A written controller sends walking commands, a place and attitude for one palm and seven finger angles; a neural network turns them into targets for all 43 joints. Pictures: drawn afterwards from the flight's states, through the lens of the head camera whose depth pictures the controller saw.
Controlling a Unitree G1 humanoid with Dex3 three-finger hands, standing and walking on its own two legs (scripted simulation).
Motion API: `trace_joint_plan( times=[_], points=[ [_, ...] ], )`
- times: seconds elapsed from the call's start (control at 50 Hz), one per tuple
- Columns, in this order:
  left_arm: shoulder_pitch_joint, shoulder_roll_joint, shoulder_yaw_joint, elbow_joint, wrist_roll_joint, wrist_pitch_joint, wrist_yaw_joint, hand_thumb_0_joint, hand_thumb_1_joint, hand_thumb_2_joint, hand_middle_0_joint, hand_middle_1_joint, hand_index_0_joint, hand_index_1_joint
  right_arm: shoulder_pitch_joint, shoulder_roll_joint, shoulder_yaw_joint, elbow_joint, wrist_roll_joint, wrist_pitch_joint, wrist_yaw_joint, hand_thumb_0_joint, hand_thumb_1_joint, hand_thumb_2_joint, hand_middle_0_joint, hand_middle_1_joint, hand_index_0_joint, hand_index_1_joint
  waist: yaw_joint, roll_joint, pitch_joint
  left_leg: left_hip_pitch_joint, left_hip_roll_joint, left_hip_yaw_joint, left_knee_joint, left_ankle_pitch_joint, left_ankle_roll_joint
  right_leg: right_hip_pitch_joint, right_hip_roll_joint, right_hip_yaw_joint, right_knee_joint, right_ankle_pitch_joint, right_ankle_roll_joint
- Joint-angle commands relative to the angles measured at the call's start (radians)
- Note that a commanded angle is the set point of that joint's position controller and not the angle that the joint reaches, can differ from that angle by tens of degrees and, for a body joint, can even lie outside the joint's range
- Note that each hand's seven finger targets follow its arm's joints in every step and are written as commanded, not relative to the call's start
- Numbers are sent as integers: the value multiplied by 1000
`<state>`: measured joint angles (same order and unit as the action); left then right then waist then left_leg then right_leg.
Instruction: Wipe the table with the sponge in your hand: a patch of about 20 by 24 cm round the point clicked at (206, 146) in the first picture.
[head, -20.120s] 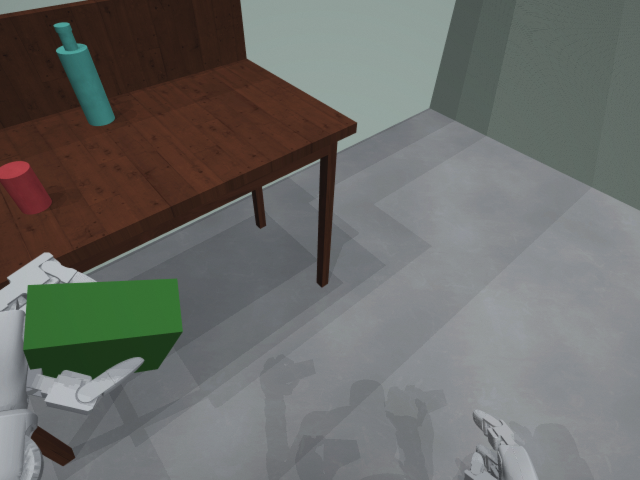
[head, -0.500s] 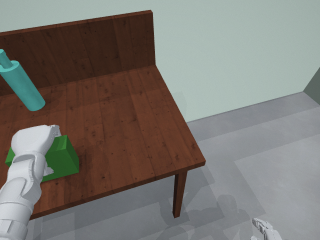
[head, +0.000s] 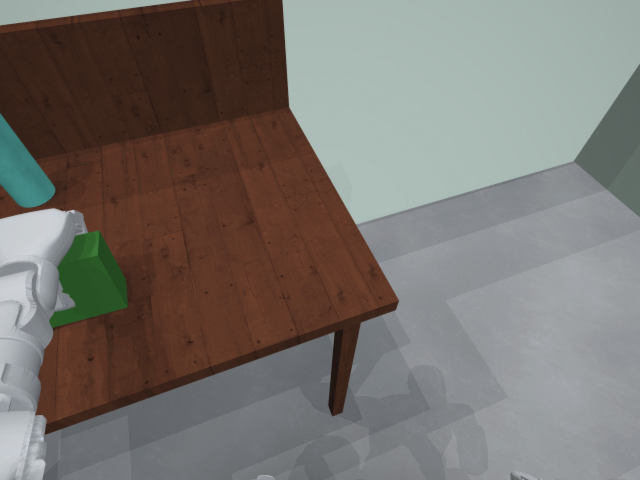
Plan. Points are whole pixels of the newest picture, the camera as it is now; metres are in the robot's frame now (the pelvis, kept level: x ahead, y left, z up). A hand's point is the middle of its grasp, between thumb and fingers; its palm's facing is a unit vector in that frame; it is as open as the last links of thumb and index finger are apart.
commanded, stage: wipe forward along the first lane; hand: left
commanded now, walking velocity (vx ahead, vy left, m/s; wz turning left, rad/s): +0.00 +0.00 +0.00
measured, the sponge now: (65, 291) +0.35 +0.38 +0.00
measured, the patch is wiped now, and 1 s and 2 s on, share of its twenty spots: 0.30 0.30 0.55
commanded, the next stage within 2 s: slide across to the middle lane in 0.56 s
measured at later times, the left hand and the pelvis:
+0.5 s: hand (52, 229) +0.42 +0.40 +0.05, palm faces -0.16 +0.03 -0.99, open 9.5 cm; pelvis +0.00 +0.01 -0.01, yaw -1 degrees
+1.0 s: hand (78, 212) +0.45 +0.38 +0.05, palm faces -0.13 +0.03 -0.99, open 9.5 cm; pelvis +0.02 +0.02 +0.00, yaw +0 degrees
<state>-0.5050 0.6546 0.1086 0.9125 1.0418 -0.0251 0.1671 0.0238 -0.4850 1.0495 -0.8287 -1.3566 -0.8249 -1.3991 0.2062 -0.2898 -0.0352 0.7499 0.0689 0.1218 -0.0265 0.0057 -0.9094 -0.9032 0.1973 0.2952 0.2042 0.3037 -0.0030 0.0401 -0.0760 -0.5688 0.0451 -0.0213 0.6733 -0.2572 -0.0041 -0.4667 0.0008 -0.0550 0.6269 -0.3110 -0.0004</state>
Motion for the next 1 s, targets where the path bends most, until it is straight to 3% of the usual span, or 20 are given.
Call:
trace_joint_plan(
  times=[0.0, 0.04, 0.06, 0.1, 0.16, 0.22, 0.26, 0.28, 0.36, 0.4, 0.46, 0.52, 0.54, 0.62, 0.7, 0.78, 0.84, 0.86, 0.94, 0.98],
  points=[
    [-373, 337, 38, -34, 50, 27, 47, 0, 100, 1300, -1200, -1600, -1200, -1600, 19, -170, -49, -97, -5, -28, -13, 0, -900, -900, 200, 300, 200, 300, -39, -7, -199, 136, -53, 13, -68, 6, 70, -21, 38, 23, -110, 63, -47],
    [-382, 348, 39, -13, 58, 22, 48, 0, 100, 1300, -1200, -1600, -1200, -1600, 31, -171, -51, -97, -6, -27, -12, 0, -900, -900, 200, 300, 200, 300, -40, 7, -223, 129, -53, 14, -56, 12, 70, -25, 39, 26, -103, 68, -47],
    [-387, 395, 85, -21, 56, 10, 49, 0, 100, 1300, -1200, -1600, -1200, -1600, 32, -175, -53, -94, -7, -25, -14, 0, -900, -900, 200, 300, 200, 300, -27, 30, -255, 137, -51, 11, -55, 32, 68, -15, 41, 33, -97, 84, -54],
    [-407, 358, 40, 7, 56, 9, 49, 0, 100, 1300, -1200, -1600, -1200, -1600, 49, -171, -51, -97, -6, -23, -13, 0, -900, -900, 200, 300, 200, 300, -46, 6, -248, 119, -53, 13, -43, 15, 68, -30, 43, 28, -91, 77, -47],
    [-457, 407, 72, 25, 51, 1, 52, 0, 100, 1300, -1200, -1600, -1200, -1600, 60, -177, -48, -90, -5, -25, -15, 0, -900, -900, 200, 300, 200, 300, -48, 24, -250, 106, -47, 3, -48, -8, 68, -51, 46, 31, -89, 47, -50],
    [-500, 389, 32, 52, 53, 4, 52, 0, 100, 1300, -1200, -1600, -1200, -1600, 81, -180, -46, -88, -4, -30, -14, 0, -900, -900, 200, 300, 200, 300, -66, 10, -242, 88, -46, 3, -38, -36, 70, -76, 47, 26, -84, 26, -44],
    [-532, 464, 82, 62, 55, 0, 51, 0, 100, 1300, -1200, -1600, -1200, -1600, 88, -187, -43, -83, -4, -30, -19, 0, -900, -900, 200, 300, 200, 300, -59, 27, -258, 80, -43, -3, -41, -35, 70, -71, 48, 34, -82, 25, -48],
    [-555, 442, 47, 67, 60, 1, 49, 0, 100, 1300, -1200, -1600, -1200, -1600, 103, -186, -44, -80, -3, -31, -20, 0, -900, -900, 200, 300, 200, 300, -75, 20, -269, 85, -45, 0, -33, -34, 72, -78, 49, 29, -76, 27, -44],
    [-553, 476, 75, 80, 68, -4, 40, 0, 100, 1300, -1200, -1600, -1200, -1600, 116, -189, -45, -76, -7, -30, -17, 0, -900, -900, 200, 300, 200, 300, -61, 63, -310, 102, -41, -2, -21, 15, 69, -79, 53, 34, -65, 67, -52],
    [-552, 436, 32, 95, 74, -1, 34, 0, 100, 1300, -1200, -1600, -1200, -1600, 132, -184, -45, -81, -7, -25, -13, 0, -900, -900, 200, 300, 200, 300, -70, 68, -307, 103, -44, -1, -11, 27, 67, -93, 57, 23, -58, 76, -52],
    [-592, 482, 64, 96, 67, -3, 21, 0, 100, 1300, -1200, -1600, -1200, -1600, 138, -191, -43, -74, -8, -23, -17, 0, -900, -900, 200, 300, 200, 300, -71, 71, -310, 110, -36, -9, -16, 40, 66, -99, 58, 25, -57, 82, -54],
    [-562, 464, 56, 94, 73, -13, 19, 0, 100, 1300, -1200, -1600, -1200, -1600, 157, -189, -49, -78, -11, -14, -12, 0, -900, -900, 200, 300, 200, 300, -68, 63, -335, 129, -39, -8, 2, 93, 66, -100, 63, 15, -47, 120, -56],
    [-570, 441, 33, 96, 76, -15, 18, 0, 100, 1300, -1200, -1600, -1200, -1600, 158, -189, -49, -78, -12, -13, -11, 0, -900, -900, 200, 300, 200, 300, -79, 67, -323, 130, -38, -5, 6, 92, 65, -116, 64, 16, -51, 119, -54],
    [-591, 473, 58, 105, 79, -24, 24, 0, 100, 1300, -1200, -1600, -1200, -1600, 171, -196, -50, -72, -15, -4, -9, 0, -900, -900, 200, 300, 200, 300, -82, 54, -317, 127, -33, -13, 12, 109, 66, -135, 66, 11, -43, 124, -56],
    [-609, 364, -5, -4, 68, -43, 37, 0, 100, 1300, -1200, -1600, -1200, -1600, 169, -180, -64, -73, -22, -1, 0, 0, -900, -900, 200, 300, 200, 300, -81, 141, -395, 258, -24, -27, 16, 194, 52, -165, 72, 0, -36, 144, -64],
    [-610, 298, -24, -39, 13, -29, 48, 0, 100, 1300, -1200, -1600, -1200, -1600, 152, -167, -67, -70, -17, -1, 2, 0, -900, -900, 200, 300, 200, 300, -85, 130, -387, 297, -20, -40, -3, 202, 47, -152, 71, -3, -51, 143, -61],
    [-638, 285, -37, -22, -13, 6, 51, 0, 100, 1300, -1200, -1600, -1200, -1600, 134, -166, -62, -59, -9, -1, -1, 0, -900, -900, 200, 300, 200, 300, -100, 70, -347, 264, -22, -35, -24, 157, 53, -116, 64, 1, -76, 139, -53],
    [-665, 268, -42, -39, -24, 11, 46, 0, 100, 1300, -1200, -1600, -1200, -1600, 120, -161, -59, -58, -6, -7, -3, 0, -900, -900, 200, 300, 200, 300, -99, 93, -344, 285, -19, -41, -38, 175, 50, -119, 61, 0, -73, 148, -56],
    [-694, 268, -73, -47, 29, 58, 42, 0, 100, 1300, -1200, -1600, -1200, -1600, 117, -161, -54, -54, -10, -1, 3, 0, -900, -900, 200, 300, 200, 300, -93, 133, -329, 319, -23, -41, -50, 198, 45, -115, 59, -6, -83, 152, -63],
    [-654, 237, -78, -38, 23, 66, 41, 0, 100, 1300, -1200, -1600, -1200, -1600, 116, -156, -55, -57, -13, -1, 6, 0, -900, -900, 200, 300, 200, 300, -84, 142, -343, 344, -23, -47, -49, 247, 40, -102, 62, -9, -81, 172, -66]
  ],
)
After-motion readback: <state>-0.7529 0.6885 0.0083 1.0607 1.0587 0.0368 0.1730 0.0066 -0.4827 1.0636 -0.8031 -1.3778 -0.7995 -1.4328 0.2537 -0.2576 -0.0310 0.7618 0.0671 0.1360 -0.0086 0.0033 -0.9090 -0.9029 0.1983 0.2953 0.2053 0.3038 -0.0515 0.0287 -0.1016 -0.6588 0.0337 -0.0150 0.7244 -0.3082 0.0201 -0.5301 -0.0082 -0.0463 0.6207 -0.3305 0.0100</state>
